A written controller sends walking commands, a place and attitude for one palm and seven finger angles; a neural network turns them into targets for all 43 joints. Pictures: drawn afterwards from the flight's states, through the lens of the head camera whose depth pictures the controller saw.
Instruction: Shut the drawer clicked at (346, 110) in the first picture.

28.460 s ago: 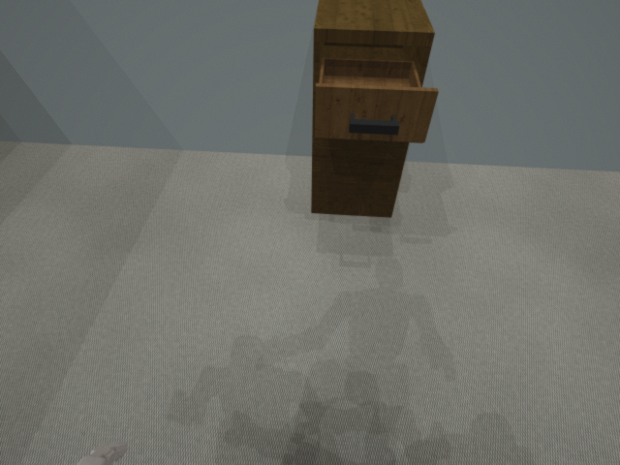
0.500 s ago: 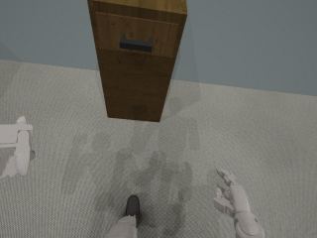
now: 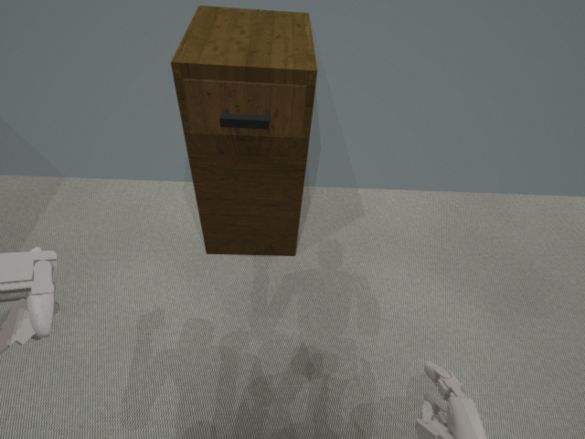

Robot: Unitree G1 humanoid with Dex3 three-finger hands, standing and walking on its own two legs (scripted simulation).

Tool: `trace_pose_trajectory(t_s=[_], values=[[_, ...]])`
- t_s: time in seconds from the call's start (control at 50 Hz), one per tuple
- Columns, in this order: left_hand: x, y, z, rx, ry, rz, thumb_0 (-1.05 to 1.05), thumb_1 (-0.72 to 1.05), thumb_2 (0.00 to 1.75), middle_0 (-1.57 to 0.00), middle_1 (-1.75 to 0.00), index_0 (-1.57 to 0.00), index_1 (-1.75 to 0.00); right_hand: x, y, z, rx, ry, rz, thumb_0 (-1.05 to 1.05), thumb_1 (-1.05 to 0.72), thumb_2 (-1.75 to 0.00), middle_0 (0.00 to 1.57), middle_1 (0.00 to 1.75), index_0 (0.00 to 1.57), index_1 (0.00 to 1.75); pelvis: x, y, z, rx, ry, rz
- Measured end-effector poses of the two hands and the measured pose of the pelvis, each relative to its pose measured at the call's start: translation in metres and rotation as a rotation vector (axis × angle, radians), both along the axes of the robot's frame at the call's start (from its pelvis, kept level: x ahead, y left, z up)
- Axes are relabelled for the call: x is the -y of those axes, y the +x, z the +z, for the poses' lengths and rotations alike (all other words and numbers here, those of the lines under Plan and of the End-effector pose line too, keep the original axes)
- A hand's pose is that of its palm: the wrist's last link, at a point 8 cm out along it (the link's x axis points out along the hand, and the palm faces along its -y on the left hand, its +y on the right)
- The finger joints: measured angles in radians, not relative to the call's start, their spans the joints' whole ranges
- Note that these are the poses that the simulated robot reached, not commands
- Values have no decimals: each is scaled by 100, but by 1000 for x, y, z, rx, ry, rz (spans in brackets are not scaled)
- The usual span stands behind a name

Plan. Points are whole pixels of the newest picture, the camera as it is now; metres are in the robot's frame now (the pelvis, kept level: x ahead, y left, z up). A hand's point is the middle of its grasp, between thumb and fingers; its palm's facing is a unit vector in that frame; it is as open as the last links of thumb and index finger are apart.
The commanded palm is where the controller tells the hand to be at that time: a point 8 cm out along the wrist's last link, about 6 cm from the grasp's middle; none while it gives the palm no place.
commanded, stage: stop stepping back and stand still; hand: left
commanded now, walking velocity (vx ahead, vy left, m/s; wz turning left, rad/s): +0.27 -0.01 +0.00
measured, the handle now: (245, 116) +0.93 +0.13 -0.06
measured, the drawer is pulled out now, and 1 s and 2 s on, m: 0.00 0.00 0.00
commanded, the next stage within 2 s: let the arm hang, fingers relaxed in 0.50 s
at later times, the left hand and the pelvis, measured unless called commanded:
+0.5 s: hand out of the picture +0.19 +0.27 +0.21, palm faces +0.37 -0.75 -0.55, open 3.2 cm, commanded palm +0.13 +0.31 +0.19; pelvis +0.00 +0.03 +0.00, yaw +1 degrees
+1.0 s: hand out of the picture +0.02 +0.25 -0.16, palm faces +0.06 -0.98 -0.21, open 3.6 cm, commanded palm none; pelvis +0.00 +0.05 +0.01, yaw +4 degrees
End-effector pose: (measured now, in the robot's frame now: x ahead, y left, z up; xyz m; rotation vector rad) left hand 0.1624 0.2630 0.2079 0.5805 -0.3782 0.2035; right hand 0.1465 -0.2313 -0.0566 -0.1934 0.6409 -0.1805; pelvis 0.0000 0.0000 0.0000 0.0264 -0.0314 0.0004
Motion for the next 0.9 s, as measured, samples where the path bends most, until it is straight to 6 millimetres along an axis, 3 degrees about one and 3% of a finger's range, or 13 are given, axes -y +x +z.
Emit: trace_pose_trajectory(t_s=[0.06,0.12,0.22,0.3,0.38,0.48,0.54,0.6,0.64,0.7,0.78,0.84,0.9], values=[[-6,-22,17,43,74,27,1,89,90,-141,-160,-141,-160,-8,-2,-6,-26,25,24,2,-90,-89,21,30,20,30,0,-4,1,-3,-28,16],[-27,-37,17,45,27,131,1,89,90,-141,-160,-141,-160,-13,-8,-10,-102,24,44,2,-90,-89,21,30,20,30,-5,-2,9,-14,-22,7],[-59,-38,-20,-30,-145,281,1,89,90,-141,-160,-141,-160,-19,-11,-10,-159,-26,64,2,-90,-89,21,30,20,30,-18,0,14,-13,-16,30],[-58,-20,-43,-23,-230,224,1,89,90,-141,-160,-141,-160,-26,0,-15,-130,-96,74,2,-90,-89,21,30,20,30,-34,1,-2,3,-47,52],[-48,-5,-23,24,-138,112,2,89,90,-141,-160,-141,-160,-43,10,-8,-82,-57,78,2,-90,-89,21,30,20,30,-34,-4,-1,14,-12,36],[-42,-7,18,47,61,70,1,89,90,-141,-160,-141,-160,-62,17,-9,-35,43,96,2,-90,-89,21,30,20,30,-31,1,3,-6,-21,26],[-45,-10,20,-1,86,102,1,89,90,-141,-160,-141,-160,-64,19,-18,-65,76,98,1,-90,-89,21,30,20,30,-32,6,4,-5,-42,25],[-57,-8,5,-71,16,171,1,89,90,-141,-160,-141,-160,-59,18,-24,-115,75,77,2,-90,-89,21,30,20,30,-36,14,7,-18,-46,10],[-70,2,-33,-202,-26,203,0,89,90,-140,-160,-141,-160,-53,17,-34,-147,73,97,1,-90,-89,21,30,20,30,-41,17,5,-38,-49,26],[-85,13,-136,-570,-197,287,0,90,90,-138,-158,-138,-157,-40,13,-52,-233,53,93,1,-90,-89,21,30,20,30,-49,16,0,-43,-42,42],[-59,-18,-260,-1057,-390,316,0,91,90,-129,-150,-129,-149,-30,-6,-54,-323,1,68,1,-90,-89,21,30,20,30,-52,12,-1,-28,-29,41],[-23,-60,-315,-1314,-492,276,1,91,90,-120,-140,-120,-140,-24,-27,-45,-397,-43,50,1,-91,-89,20,30,20,30,-51,7,3,-15,-28,41],[-24,-93,-334,-1405,-529,346,1,90,90,-110,-136,-110,-129,-22,-51,-39,-489,-75,40,1,-91,-89,20,30,20,30,-47,3,8,-11,-37,52]])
